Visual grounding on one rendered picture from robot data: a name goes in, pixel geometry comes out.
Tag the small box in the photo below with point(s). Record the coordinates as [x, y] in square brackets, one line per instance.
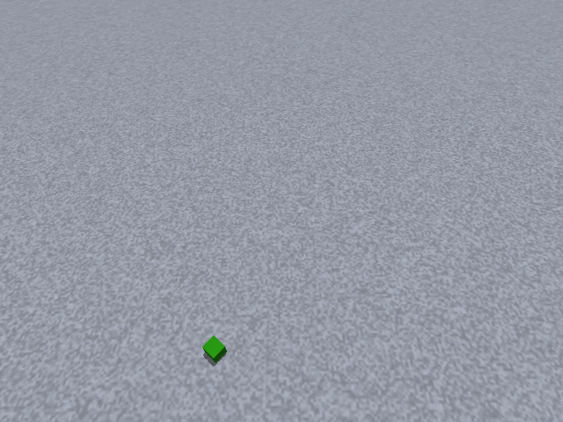
[214, 349]

